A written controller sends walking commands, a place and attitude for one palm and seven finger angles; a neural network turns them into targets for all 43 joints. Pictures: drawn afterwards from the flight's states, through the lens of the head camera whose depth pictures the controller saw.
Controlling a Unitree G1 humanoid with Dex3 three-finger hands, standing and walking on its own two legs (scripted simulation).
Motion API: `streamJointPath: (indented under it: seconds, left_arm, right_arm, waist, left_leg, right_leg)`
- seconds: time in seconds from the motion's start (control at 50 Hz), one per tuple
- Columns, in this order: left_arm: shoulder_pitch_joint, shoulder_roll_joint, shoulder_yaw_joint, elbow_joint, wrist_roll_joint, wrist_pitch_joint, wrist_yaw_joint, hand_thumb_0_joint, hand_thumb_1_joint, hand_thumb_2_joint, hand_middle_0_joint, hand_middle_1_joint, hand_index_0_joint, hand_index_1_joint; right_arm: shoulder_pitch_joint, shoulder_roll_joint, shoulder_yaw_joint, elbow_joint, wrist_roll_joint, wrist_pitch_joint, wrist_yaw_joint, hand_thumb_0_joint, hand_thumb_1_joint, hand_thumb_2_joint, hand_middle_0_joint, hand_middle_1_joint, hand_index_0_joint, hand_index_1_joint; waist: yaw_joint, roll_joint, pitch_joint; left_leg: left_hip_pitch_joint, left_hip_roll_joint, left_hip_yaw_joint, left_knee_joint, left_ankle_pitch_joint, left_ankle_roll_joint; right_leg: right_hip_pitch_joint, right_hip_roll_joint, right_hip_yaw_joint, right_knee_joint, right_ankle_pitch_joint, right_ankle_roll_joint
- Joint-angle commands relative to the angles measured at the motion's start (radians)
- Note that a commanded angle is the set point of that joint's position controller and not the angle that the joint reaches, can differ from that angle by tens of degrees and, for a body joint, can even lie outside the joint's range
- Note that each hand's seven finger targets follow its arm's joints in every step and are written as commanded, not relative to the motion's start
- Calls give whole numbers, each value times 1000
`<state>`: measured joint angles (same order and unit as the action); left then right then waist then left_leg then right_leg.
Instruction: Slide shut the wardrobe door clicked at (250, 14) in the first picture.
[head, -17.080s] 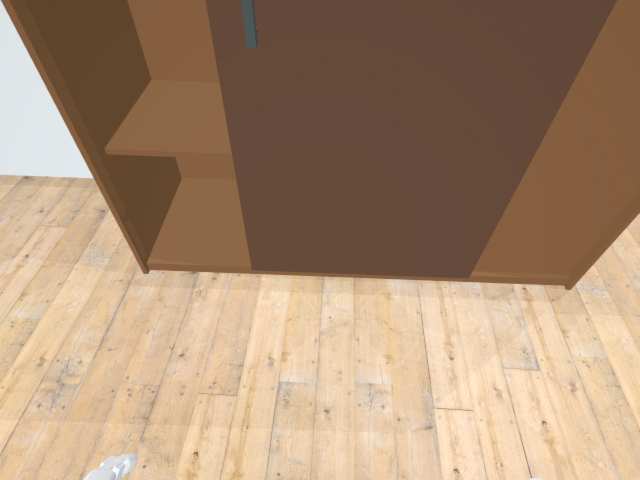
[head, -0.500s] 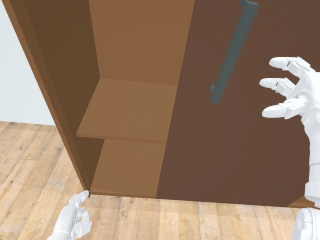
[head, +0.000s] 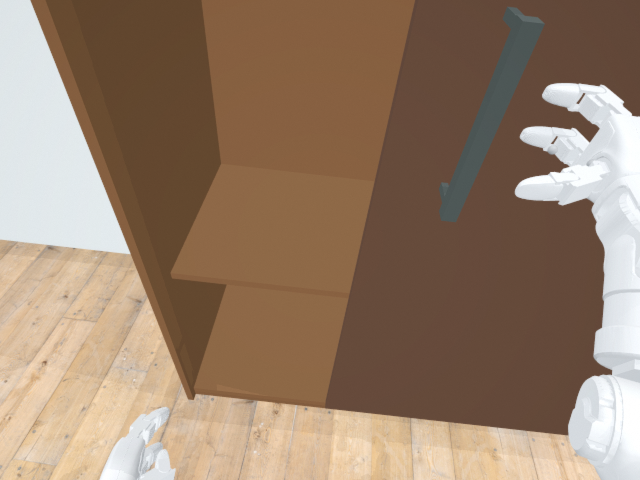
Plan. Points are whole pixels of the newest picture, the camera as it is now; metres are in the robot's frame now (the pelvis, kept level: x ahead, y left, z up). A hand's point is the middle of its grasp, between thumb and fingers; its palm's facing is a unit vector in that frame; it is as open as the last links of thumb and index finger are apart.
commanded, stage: move the hooked fingers beside the handle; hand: right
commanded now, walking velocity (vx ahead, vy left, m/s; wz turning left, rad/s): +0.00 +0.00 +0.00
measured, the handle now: (476, 127) +0.46 -0.14 +0.26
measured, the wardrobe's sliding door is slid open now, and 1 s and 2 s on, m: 0.41 0.41 0.41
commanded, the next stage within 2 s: none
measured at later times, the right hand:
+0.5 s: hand (547, 168) +0.40 -0.21 +0.25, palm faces +0.08 +1.00 -0.05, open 14.0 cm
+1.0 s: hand (542, 168) +0.41 -0.21 +0.24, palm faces +0.08 +1.00 -0.03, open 13.9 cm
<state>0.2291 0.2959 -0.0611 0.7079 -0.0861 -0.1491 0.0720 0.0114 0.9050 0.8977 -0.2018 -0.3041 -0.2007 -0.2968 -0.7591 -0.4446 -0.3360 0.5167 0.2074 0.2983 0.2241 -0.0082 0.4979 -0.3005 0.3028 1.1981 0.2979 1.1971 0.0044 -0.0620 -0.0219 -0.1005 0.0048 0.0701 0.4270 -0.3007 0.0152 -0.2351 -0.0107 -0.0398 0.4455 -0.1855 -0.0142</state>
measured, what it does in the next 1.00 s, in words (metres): stands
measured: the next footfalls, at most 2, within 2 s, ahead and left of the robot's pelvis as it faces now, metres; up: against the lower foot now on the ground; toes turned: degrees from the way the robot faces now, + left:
none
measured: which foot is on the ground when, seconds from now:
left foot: down 0.00-1.00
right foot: down 0.00-1.00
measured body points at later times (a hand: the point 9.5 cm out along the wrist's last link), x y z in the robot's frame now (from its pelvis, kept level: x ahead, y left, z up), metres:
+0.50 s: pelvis -0.01 +0.00 +0.00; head -0.02 +0.02 +0.45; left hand +0.15 +0.24 -0.10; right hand +0.39 -0.26 +0.25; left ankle -0.04 +0.10 -0.74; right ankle +0.03 -0.11 -0.74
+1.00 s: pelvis +0.00 +0.00 +0.00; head -0.02 +0.02 +0.45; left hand +0.12 +0.25 -0.11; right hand +0.40 -0.26 +0.24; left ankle -0.04 +0.10 -0.74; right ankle +0.03 -0.11 -0.74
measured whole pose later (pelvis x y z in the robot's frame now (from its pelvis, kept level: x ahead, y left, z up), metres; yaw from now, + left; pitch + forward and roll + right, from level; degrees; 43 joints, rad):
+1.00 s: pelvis +0.00 +0.00 +0.00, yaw +1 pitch -1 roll +0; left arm 0.28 0.30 -0.05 0.70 -0.09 -0.12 0.07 0.01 0.91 0.90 -0.20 -0.30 -0.20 -0.30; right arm -0.73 -0.44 -0.33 0.57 0.19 0.28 0.20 -0.01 0.50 -0.30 0.32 1.21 0.30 1.20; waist 0.02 -0.07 -0.02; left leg -0.11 0.00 0.06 0.42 -0.29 0.01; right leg -0.24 -0.01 -0.05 0.44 -0.18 -0.02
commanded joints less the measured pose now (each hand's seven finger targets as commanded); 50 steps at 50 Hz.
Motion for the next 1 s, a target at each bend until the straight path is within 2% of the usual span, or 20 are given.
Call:
streamJointPath:
  seconds: [0.0, 0.06, 0.08, 0.12, 0.16, 0.26, 0.34, 0.4, 0.42, 0.48, 0.52, 0.56, 0.62, 0.68, 0.78, 0.82, 0.86, 0.9, 0.92, 0.98]
  left_arm:
    - [-90, 129, 52, -143, -5, -33, 2, 0, 900, 900, -200, -300, -200, -300]
    - [-95, 127, 54, -168, -1, -29, -1, 0, 900, 900, -200, -300, -200, -300]
    - [-103, 123, 54, -175, 0, -30, -1, 0, 900, 900, -200, -300, -200, -300]
    - [-105, 123, 55, -183, 5, -33, -5, 0, 900, 900, -200, -300, -200, -300]
    - [-115, 117, 52, -189, 5, -34, -5, 0, 900, 900, -200, -300, -200, -300]
    - [-120, 119, 50, -172, 1, -22, -3, 0, 900, 900, -200, -300, -200, -300]
    - [-116, 125, 48, -156, -9, -6, 7, 0, 900, 900, -200, -300, -200, -300]
    - [-121, 116, 47, -166, -8, -13, 10, 0, 900, 900, -200, -300, -200, -300]
    - [-121, 117, 48, -166, -7, -17, 12, 0, 900, 900, -200, -300, -200, -300]
    - [-113, 116, 46, -162, 1, -36, 14, 0, 900, 900, -200, -300, -200, -300]
    - [-112, 116, 45, -154, 3, -44, 14, 0, 900, 900, -200, -300, -200, -300]
    - [-106, 115, 42, -143, 2, -43, 13, 0, 900, 900, -200, -300, -200, -300]
    - [-95, 119, 44, -127, -2, -30, 11, 0, 900, 900, -200, -300, -200, -300]
    - [-83, 126, 46, -136, -6, -12, 12, 0, 900, 900, -200, -300, -200, -300]
    - [-72, 122, 54, -166, -4, -8, 7, 0, 900, 900, -200, -300, -200, -300]
    - [-74, 125, 57, -173, -4, -6, 2, 0, 900, 900, -200, -300, -200, -300]
    - [-80, 124, 58, -180, -5, -12, 4, 0, 900, 900, -200, -300, -200, -300]
    - [-84, 124, 55, -172, -6, -17, 7, 0, 900, 900, -200, -300, -200, -300]
    - [-82, 126, 55, -175, -4, -23, 8, 0, 900, 900, -200, -300, -200, -300]
    - [-80, 120, 51, -171, -1, -43, 10, 0, 900, 900, -200, -300, -200, -300]
  right_arm:
    - [-432, -239, -12, -113, -9, -20, -7, 0, 500, -300, 300, 1200, 300, 1200]
    - [-437, -275, -53, -176, 1, -43, -7, 0, 500, -300, 300, 1200, 300, 1200]
    - [-469, -257, -39, -224, 5, -60, -5, 0, 500, -300, 300, 1200, 300, 1200]
    - [-457, -319, -105, -294, 12, -95, -15, 0, 500, -300, 300, 1200, 300, 1200]
    - [-478, -301, -96, -346, 12, -109, -18, 0, 500, -300, 300, 1200, 300, 1200]
    - [-389, -263, -80, -257, 8, -45, -31, 0, 500, -300, 300, 1200, 300, 1200]
    - [-410, -241, -31, -144, 4, 9, -21, 0, 500, -300, 300, 1200, 300, 1200]
    - [-497, -210, 16, -220, 3, -24, -21, 0, 500, -300, 300, 1200, 300, 1200]
    - [-544, -230, 8, -257, 3, -45, -23, 0, 500, -300, 300, 1200, 300, 1200]
    - [-621, -227, 0, -300, 17, -98, -26, 0, 500, -300, 300, 1200, 300, 1200]
    - [-613, -238, -20, -295, 20, -113, -35, 0, 500, -300, 300, 1200, 300, 1200]
    - [-578, -224, -16, -221, 14, -97, -40, 0, 500, -300, 300, 1200, 300, 1200]
    - [-493, -226, -25, -65, 1, -50, -48, 0, 500, -300, 300, 1200, 300, 1200]
    - [-449, -245, -23, 18, -15, -16, -44, 0, 500, -300, 300, 1200, 300, 1200]
    - [-461, -261, -26, -63, -30, -60, -32, 0, 500, -300, 300, 1200, 300, 1200]
    - [-421, -260, -43, -90, -12, -69, -26, 0, 500, -300, 300, 1200, 300, 1200]
    - [-454, -257, -44, -143, 1, -77, -16, 0, 500, -300, 300, 1200, 300, 1200]
    - [-505, -266, -36, -181, 10, -96, -11, 0, 500, -300, 300, 1200, 300, 1200]
    - [-535, -306, -67, -219, 7, -109, -15, 0, 500, -300, 300, 1200, 300, 1200]
    - [-612, -265, -22, -295, -3, -133, -23, 0, 500, -300, 300, 1200, 300, 1200]
  waist:
    - [1, 34, -222]
    - [-6, 52, -294]
    - [-1, 38, -318]
    - [-16, 51, -361]
    - [-15, 27, -375]
    - [-13, 48, -264]
    - [6, 79, -170]
    - [21, 25, -222]
    - [28, -1, -260]
    - [30, -7, -342]
    - [25, -7, -352]
    - [20, -4, -317]
    - [11, 66, -211]
    - [7, 107, -170]
    - [7, 65, -249]
    - [-2, 90, -267]
    - [2, 63, -293]
    - [14, 55, -269]
    - [13, 33, -279]
    - [30, -44, -314]
  left_leg:
    - [-100, -6, -27, -65, 345, 12]
    - [-66, -5, -30, -51, 390, 11]
    - [-64, -6, -31, -48, 400, 11]
    - [-29, -7, -33, -40, 438, 10]
    - [-30, -8, -31, -34, 451, 12]
    - [-76, -11, -25, -53, 383, 9]
    - [-129, -8, -30, -80, 275, 4]
    - [-127, -7, -36, -83, 271, 10]
    - [-123, -8, -38, -82, 271, 12]
    - [-111, -12, -32, -67, 301, 15]
    - [-102, -12, -34, -70, 308, 15]
    - [-108, -12, -30, -71, 301, 14]
    - [-119, -10, -29, -85, 256, 11]
    - [-124, -6, -29, -88, 235, 6]
    - [-98, -6, -35, -70, 305, 10]
    - [-75, -8, -35, -66, 332, 8]
    - [-81, -10, -36, -65, 324, 9]
    - [-93, -10, -40, -80, 302, 9]
    - [-93, -12, -40, -80, 290, 10]
    - [-122, -17, -34, -76, 282, 14]
  right_leg:
    - [209, 18, 56, -15, 188, -41]
    - [236, 19, 60, -13, 225, -42]
    - [263, 19, 60, -11, 238, -42]
    - [272, 17, 60, -4, 272, -44]
    - [304, 15, 60, -6, 303, -43]
    - [253, 11, 59, -19, 235, -41]
    - [191, 12, 58, -34, 120, -44]
    - [238, 13, 61, -23, 131, -46]
    - [266, 13, 67, -24, 134, -44]
    - [336, 10, 86, -19, 182, -38]
    - [337, 11, 86, -17, 186, -39]
    - [314, 10, 83, -25, 177, -36]
    - [215, 8, 74, -43, 114, -38]
    - [162, 10, 66, -53, 87, -41]
    - [212, 11, 60, -32, 160, -45]
    - [204, 11, 56, -25, 172, -46]
    - [237, 12, 60, -26, 173, -45]
    - [236, 10, 57, -21, 153, -49]
    - [245, 9, 65, -24, 148, -47]
    - [319, 7, 79, -23, 174, -41]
